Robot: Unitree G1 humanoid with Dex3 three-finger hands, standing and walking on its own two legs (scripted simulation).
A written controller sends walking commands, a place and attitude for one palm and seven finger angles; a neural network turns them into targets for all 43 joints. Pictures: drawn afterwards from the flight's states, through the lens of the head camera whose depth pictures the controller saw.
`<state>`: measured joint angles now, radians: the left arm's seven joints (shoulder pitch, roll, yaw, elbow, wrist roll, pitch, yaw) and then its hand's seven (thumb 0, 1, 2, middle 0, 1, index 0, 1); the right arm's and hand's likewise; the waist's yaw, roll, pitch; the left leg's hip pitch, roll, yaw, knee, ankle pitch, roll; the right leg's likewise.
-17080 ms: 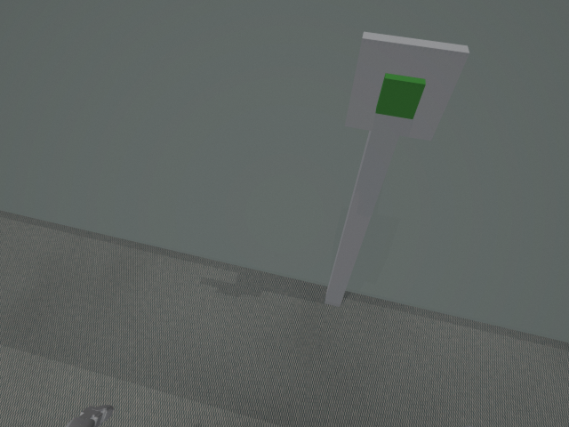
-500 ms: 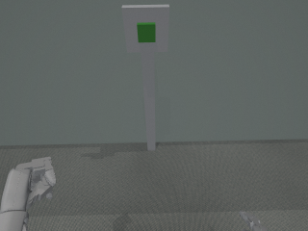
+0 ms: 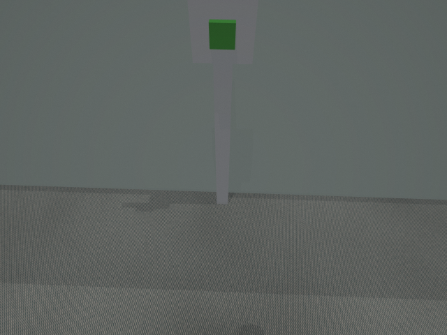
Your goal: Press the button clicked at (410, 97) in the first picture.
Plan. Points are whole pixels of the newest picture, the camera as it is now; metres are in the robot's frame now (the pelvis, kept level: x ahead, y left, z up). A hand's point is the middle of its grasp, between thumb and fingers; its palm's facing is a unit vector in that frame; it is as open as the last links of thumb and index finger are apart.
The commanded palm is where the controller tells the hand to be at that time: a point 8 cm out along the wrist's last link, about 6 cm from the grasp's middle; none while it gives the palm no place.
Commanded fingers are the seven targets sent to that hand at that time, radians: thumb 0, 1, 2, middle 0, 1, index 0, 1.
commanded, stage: let the arm hang, fingers relaxed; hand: left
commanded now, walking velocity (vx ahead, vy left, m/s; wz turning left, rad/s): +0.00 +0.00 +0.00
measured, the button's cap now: (222, 34) +0.80 +0.06 +0.14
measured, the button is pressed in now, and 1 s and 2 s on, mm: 0 0 0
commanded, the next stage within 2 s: stand and wait in 0.52 s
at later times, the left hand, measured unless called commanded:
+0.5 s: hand out of the picture +0.00 +0.18 -0.17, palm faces +0.01 -0.98 -0.21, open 7.4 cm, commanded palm none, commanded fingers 0.00 0.90 0.90 -0.20 -0.30 -0.20 -0.30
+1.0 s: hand out of the picture +0.03 +0.20 -0.17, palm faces +0.01 -0.97 -0.25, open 7.4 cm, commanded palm none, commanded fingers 0.00 0.90 0.90 -0.20 -0.30 -0.20 -0.30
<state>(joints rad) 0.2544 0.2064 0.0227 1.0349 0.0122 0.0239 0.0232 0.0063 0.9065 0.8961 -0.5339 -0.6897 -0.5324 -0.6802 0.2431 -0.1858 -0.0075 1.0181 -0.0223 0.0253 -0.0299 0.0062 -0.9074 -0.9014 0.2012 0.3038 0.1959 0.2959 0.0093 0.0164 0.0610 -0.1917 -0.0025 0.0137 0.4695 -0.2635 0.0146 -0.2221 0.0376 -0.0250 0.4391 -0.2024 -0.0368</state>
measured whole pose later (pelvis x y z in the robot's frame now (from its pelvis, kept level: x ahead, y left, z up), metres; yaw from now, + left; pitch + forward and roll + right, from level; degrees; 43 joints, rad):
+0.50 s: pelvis -0.01 +0.01 +0.00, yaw -1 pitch -2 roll +0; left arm 0.24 0.15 0.02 1.15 0.01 0.01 0.02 0.00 0.91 0.90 -0.20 -0.30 -0.20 -0.30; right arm 0.31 -0.15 0.00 1.14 -0.02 0.01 -0.03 0.00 -0.91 -0.90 0.20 0.30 0.20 0.30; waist -0.01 0.02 0.05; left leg -0.15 -0.02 0.04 0.40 -0.22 0.03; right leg -0.20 0.02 0.00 0.41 -0.17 -0.02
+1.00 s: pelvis -0.01 +0.00 +0.00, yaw -1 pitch -2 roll +0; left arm 0.19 0.20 0.03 1.15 0.01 -0.01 0.02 0.00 0.91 0.90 -0.20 -0.30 -0.20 -0.30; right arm 0.23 -0.22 -0.02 1.12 -0.02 0.00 -0.03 0.00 -0.91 -0.90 0.20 0.30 0.20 0.30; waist -0.01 0.02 0.06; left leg -0.14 -0.01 0.03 0.38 -0.21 0.02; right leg -0.18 0.03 -0.01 0.38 -0.17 -0.03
